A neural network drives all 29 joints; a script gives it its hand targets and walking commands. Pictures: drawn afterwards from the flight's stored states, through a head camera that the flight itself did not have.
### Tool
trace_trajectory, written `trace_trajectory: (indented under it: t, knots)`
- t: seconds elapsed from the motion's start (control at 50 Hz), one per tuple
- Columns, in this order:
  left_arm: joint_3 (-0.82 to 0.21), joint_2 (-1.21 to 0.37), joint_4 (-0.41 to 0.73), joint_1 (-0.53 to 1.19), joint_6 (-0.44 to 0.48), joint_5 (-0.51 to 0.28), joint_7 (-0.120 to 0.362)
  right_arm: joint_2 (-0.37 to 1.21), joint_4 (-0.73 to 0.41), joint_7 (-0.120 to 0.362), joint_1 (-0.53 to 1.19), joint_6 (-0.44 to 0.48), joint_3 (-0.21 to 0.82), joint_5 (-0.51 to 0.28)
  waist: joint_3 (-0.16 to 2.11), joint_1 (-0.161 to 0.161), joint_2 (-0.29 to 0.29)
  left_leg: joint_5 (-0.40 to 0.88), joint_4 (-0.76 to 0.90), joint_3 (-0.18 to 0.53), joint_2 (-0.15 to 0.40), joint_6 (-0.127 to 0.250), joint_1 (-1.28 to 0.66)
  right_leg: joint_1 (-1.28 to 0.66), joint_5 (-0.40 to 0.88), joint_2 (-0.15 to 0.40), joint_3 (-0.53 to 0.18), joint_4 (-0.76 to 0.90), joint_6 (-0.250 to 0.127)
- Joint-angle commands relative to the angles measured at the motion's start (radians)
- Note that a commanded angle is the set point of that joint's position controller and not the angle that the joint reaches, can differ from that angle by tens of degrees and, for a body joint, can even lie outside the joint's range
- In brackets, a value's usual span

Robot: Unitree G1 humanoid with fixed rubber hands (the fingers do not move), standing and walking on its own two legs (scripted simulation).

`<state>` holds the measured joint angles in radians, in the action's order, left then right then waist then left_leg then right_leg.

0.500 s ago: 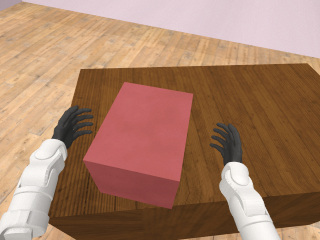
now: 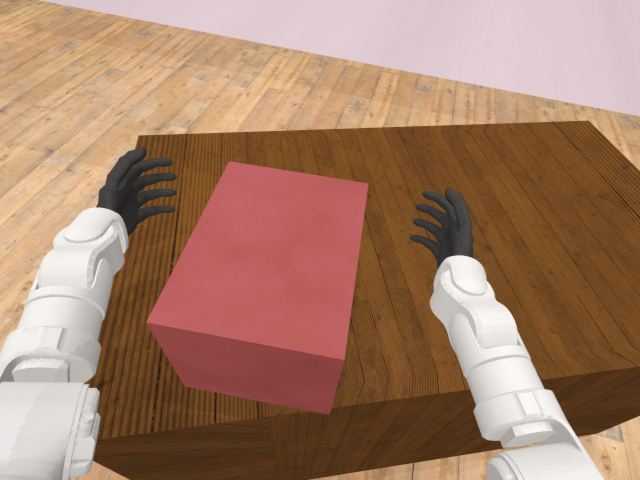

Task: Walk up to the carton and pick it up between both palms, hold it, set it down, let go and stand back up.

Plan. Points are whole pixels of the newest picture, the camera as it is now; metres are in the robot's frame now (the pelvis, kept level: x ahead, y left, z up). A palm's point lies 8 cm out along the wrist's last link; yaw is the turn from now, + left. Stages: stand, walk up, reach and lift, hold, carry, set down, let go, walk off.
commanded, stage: reach and lift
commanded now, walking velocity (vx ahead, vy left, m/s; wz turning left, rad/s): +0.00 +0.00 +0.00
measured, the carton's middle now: (277, 283) +0.42 +0.05 -0.03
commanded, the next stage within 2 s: none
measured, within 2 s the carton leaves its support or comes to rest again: neither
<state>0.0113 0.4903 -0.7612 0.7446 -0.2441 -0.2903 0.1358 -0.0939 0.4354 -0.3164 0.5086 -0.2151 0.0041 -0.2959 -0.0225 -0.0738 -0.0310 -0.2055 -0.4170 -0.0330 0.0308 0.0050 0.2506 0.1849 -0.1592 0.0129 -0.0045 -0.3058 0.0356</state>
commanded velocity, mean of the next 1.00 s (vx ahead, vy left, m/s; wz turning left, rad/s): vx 0.00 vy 0.00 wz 0.00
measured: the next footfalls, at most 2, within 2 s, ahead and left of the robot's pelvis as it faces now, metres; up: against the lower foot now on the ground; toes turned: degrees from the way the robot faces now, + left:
none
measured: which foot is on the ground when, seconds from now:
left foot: down 0.00-1.00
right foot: down 0.00-1.00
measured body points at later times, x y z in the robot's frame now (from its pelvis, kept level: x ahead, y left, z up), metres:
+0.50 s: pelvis +0.00 +0.00 -0.01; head +0.04 +0.03 +0.44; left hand +0.45 +0.22 +0.07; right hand +0.39 -0.17 +0.06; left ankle +0.01 +0.11 -0.75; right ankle +0.00 -0.15 -0.75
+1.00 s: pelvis -0.03 +0.01 -0.04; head +0.06 +0.04 +0.40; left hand +0.44 +0.23 +0.02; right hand +0.39 -0.16 -0.01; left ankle +0.01 +0.11 -0.75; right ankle +0.00 -0.15 -0.75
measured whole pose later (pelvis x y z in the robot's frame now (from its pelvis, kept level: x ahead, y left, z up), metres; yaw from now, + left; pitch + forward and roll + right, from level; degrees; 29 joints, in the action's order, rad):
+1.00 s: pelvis -0.03 +0.01 -0.04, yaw +2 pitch +20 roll -4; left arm -0.17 0.42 -1.49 1.02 0.29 -0.34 0.10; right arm -0.04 1.16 -0.26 0.78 0.26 -0.07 -0.23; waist 0.20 -0.12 0.01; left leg -0.28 -0.76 0.04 0.03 0.00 0.84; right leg 0.75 -0.25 0.02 0.05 -0.65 0.04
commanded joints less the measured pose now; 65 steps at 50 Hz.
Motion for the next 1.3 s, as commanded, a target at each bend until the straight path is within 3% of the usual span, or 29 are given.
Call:
trace_trajectory:
  t: [0.0, 0.06, 0.08, 0.14, 0.16, 0.2, 0.22, 0.24, 0.26, 0.28, 0.32, 0.36, 0.38, 0.44, 0.48, 0.58, 0.6, 0.66, 0.7, 0.74, 0.78, 0.8, 0.88, 1.04, 1.16, 1.18, 1.24, 1.26, 1.28]
  knots:
    - [0.049, 0.199, 0.136, 0.563, 0.090, -0.008, -0.001, -0.084, -0.136, 0.003, 0.499, 0.065, -0.037, 0.009, 0.597, -0.020, 0.172, 0.371, -0.016, -0.025, -0.037, -0.056, -0.243, -0.129, 0.372, -0.032, 0.046, -0.035, -0.029]
    - [0.033, 0.206, 0.010, 0.607, 0.082, -0.007, 0.004, -0.100, -0.038, 0.001, 0.555, 0.056, -0.033, 0.014, 0.596, -0.028, 0.109, 0.341, -0.025, -0.011, -0.033, -0.030, -0.222, -0.127, 0.354, -0.037, 0.053, -0.042, -0.027]
    - [0.010, 0.180, -0.053, 0.600, 0.083, 0.006, 0.004, -0.096, 0.025, 0.001, 0.566, 0.054, -0.041, 0.017, 0.568, -0.049, 0.137, 0.338, -0.025, -0.010, -0.029, -0.046, -0.231, -0.103, 0.349, -0.034, 0.057, -0.039, -0.032]
    - [0.030, 0.192, -0.079, 0.597, 0.116, 0.009, 0.006, -0.085, 0.035, -0.003, 0.578, 0.082, -0.008, 0.000, 0.601, -0.028, 0.103, 0.376, -0.035, -0.013, -0.036, -0.033, -0.224, -0.124, 0.401, -0.031, 0.055, -0.048, -0.028]
    - [0.005, 0.161, -0.119, 0.618, 0.133, 0.009, 0.003, -0.077, 0.098, 0.001, 0.605, 0.095, -0.031, 0.004, 0.561, -0.051, 0.145, 0.372, -0.042, -0.005, -0.030, -0.048, -0.219, -0.066, 0.348, -0.036, 0.072, -0.047, -0.033]
    - [0.005, 0.168, -0.189, 0.587, 0.172, 0.026, -0.002, -0.066, 0.141, 0.010, 0.582, 0.121, -0.044, 0.026, 0.573, -0.053, 0.144, 0.319, -0.044, -0.005, -0.032, -0.048, -0.220, -0.028, 0.282, -0.034, 0.072, -0.036, -0.034]
    - [0.007, 0.171, -0.195, 0.625, 0.189, 0.018, -0.003, -0.058, 0.128, 0.011, 0.613, 0.133, -0.036, 0.034, 0.629, -0.031, 0.139, 0.313, -0.047, -0.011, -0.032, -0.046, -0.196, -0.041, 0.286, -0.036, 0.069, -0.050, -0.035]
    - [-0.017, 0.166, -0.217, 0.631, 0.203, 0.012, -0.005, -0.083, 0.132, 0.014, 0.613, 0.143, -0.042, 0.029, 0.628, -0.051, 0.137, 0.326, -0.052, -0.004, -0.029, -0.048, -0.195, -0.037, 0.304, -0.036, 0.070, -0.054, -0.033]
    - [-0.002, 0.181, -0.200, 0.644, 0.211, 0.015, -0.010, -0.087, 0.122, 0.011, 0.636, 0.158, -0.032, 0.021, 0.660, -0.019, 0.131, 0.364, -0.058, -0.005, -0.028, -0.055, -0.208, -0.054, 0.325, -0.038, 0.062, -0.063, -0.034]
    - [-0.028, 0.139, -0.194, 0.599, 0.223, 0.006, -0.009, -0.078, 0.142, 0.009, 0.585, 0.171, -0.043, 0.025, 0.660, -0.060, 0.141, 0.399, -0.068, 0.003, -0.027, -0.058, -0.243, -0.031, 0.362, -0.037, 0.074, -0.054, -0.036]
    - [-0.002, 0.138, -0.234, 0.611, 0.253, 0.018, -0.002, -0.050, 0.184, 0.009, 0.602, 0.196, -0.024, 0.026, 0.664, -0.042, 0.112, 0.412, -0.086, -0.002, -0.026, -0.056, -0.221, -0.023, 0.363, -0.041, 0.079, -0.067, -0.029]
    - [-0.004, 0.113, -0.273, 0.578, 0.287, 0.041, -0.007, -0.042, 0.254, 0.011, 0.551, 0.231, -0.053, 0.064, 0.631, -0.047, 0.151, 0.404, -0.094, 0.004, -0.023, -0.071, -0.210, 0.030, 0.312, -0.033, 0.082, -0.072, -0.033]
    - [0.005, 0.132, -0.280, 0.620, 0.316, 0.036, -0.008, -0.032, 0.231, 0.020, 0.605, 0.250, -0.036, 0.061, 0.672, -0.012, 0.156, 0.394, -0.107, -0.002, -0.026, -0.066, -0.176, 0.041, 0.301, -0.030, 0.074, -0.087, -0.031]
    - [0.006, 0.120, -0.261, 0.625, 0.375, 0.015, -0.014, -0.018, 0.202, 0.021, 0.596, 0.296, -0.074, 0.103, 0.715, -0.042, 0.121, 0.338, -0.118, -0.002, -0.032, -0.060, -0.136, 0.026, 0.304, -0.021, 0.083, -0.106, -0.025]
    - [-0.008, 0.107, -0.302, 0.632, 0.393, 0.039, -0.022, -0.026, 0.296, 0.025, 0.577, 0.318, -0.081, 0.112, 0.698, -0.053, 0.172, 0.350, -0.131, 0.004, -0.032, -0.074, -0.135, 0.094, 0.300, -0.020, 0.080, -0.127, -0.021]
    - [-0.043, 0.092, -0.391, 0.681, 0.484, 0.017, -0.034, -0.003, 0.356, 0.034, 0.619, 0.399, -0.109, 0.141, 0.762, -0.057, 0.178, 0.335, -0.191, 0.022, -0.019, -0.084, -0.074, 0.198, 0.231, -0.018, 0.089, -0.175, -0.030]
    - [-0.067, 0.069, -0.477, 0.665, 0.496, 0.011, -0.030, 0.010, 0.442, 0.042, 0.592, 0.404, -0.093, 0.132, 0.739, -0.066, 0.184, 0.327, -0.213, 0.022, -0.021, -0.088, -0.058, 0.239, 0.228, -0.015, 0.089, -0.198, -0.036]
    - [-0.095, 0.042, -0.420, 0.666, 0.551, 0.000, -0.034, -0.018, 0.400, 0.047, 0.629, 0.483, -0.100, 0.122, 0.877, -0.071, 0.240, 0.419, -0.264, 0.033, -0.012, -0.116, -0.086, 0.305, 0.245, -0.020, 0.096, -0.231, -0.048]
    - [-0.131, 0.021, -0.606, 0.668, 0.555, -0.018, -0.024, -0.026, 0.536, 0.048, 0.624, 0.493, -0.100, 0.114, 0.801, -0.099, 0.193, 0.380, -0.278, 0.047, -0.007, -0.112, -0.041, 0.364, 0.219, -0.020, 0.103, -0.251, -0.040]
    - [-0.137, 0.030, -0.659, 0.663, 0.547, -0.025, -0.023, -0.070, 0.559, 0.043, 0.670, 0.505, -0.075, 0.087, 0.746, -0.069, 0.198, 0.336, -0.292, 0.053, -0.013, -0.105, 0.007, 0.403, 0.162, -0.022, 0.096, -0.265, -0.039]
    - [-0.168, 0.024, -0.610, 0.692, 0.562, -0.046, -0.032, -0.069, 0.540, 0.043, 0.698, 0.525, -0.093, 0.084, 0.787, -0.099, 0.178, 0.290, -0.292, 0.054, -0.007, -0.115, 0.017, 0.444, 0.115, -0.029, 0.118, -0.264, -0.046]
    - [-0.162, 0.012, -0.618, 0.686, 0.572, -0.053, -0.035, -0.061, 0.533, 0.048, 0.689, 0.535, -0.068, 0.072, 0.822, -0.074, 0.165, 0.305, -0.310, 0.044, -0.007, -0.113, 0.019, 0.436, 0.112, -0.031, 0.108, -0.275, -0.046]
    - [-0.184, 0.003, -0.568, 0.737, 0.593, -0.047, -0.040, -0.048, 0.557, 0.054, 0.712, 0.544, -0.096, 0.085, 0.898, -0.088, 0.220, 0.308, -0.319, 0.054, -0.009, -0.123, 0.002, 0.485, 0.111, -0.030, 0.115, -0.290, -0.047]
    - [-0.193, -0.029, -0.569, 0.752, 0.599, -0.055, -0.043, -0.020, 0.535, 0.050, 0.763, 0.529, -0.092, 0.090, 0.876, -0.086, 0.188, 0.206, -0.335, 0.051, -0.020, -0.106, 0.094, 0.460, 0.064, -0.020, 0.102, -0.309, -0.048]
    - [-0.162, -0.077, -0.574, 0.723, 0.568, 0.013, -0.046, -0.015, 0.638, 0.038, 0.736, 0.538, -0.158, 0.131, 0.831, -0.090, 0.247, 0.278, -0.325, 0.054, -0.010, -0.133, 0.019, 0.518, 0.049, -0.032, 0.117, -0.289, -0.056]
    - [-0.171, -0.097, -0.508, 0.757, 0.577, 0.011, -0.050, 0.007, 0.593, 0.039, 0.741, 0.546, -0.169, 0.147, 0.887, -0.087, 0.256, 0.280, -0.337, 0.053, -0.011, -0.136, 0.024, 0.521, 0.065, -0.034, 0.118, -0.300, -0.052]
    - [-0.116, -0.110, -0.513, 0.721, 0.569, 0.069, -0.054, 0.036, 0.598, 0.036, 0.729, 0.557, -0.176, 0.163, 0.862, -0.077, 0.225, 0.277, -0.315, 0.053, -0.013, -0.124, 0.025, 0.475, 0.077, -0.041, 0.110, -0.281, -0.049]
    - [-0.134, -0.154, -0.493, 0.759, 0.569, 0.066, -0.057, 0.048, 0.610, 0.033, 0.743, 0.560, -0.212, 0.190, 0.879, -0.108, 0.230, 0.282, -0.310, 0.067, -0.004, -0.130, 0.006, 0.473, 0.072, -0.039, 0.109, -0.276, -0.052]
    - [-0.109, -0.125, -0.508, 0.712, 0.566, 0.092, -0.057, 0.051, 0.586, 0.030, 0.730, 0.564, -0.206, 0.195, 0.848, -0.087, 0.245, 0.293, -0.308, 0.052, -0.008, -0.134, 0.012, 0.485, 0.077, -0.033, 0.114, -0.263, -0.051]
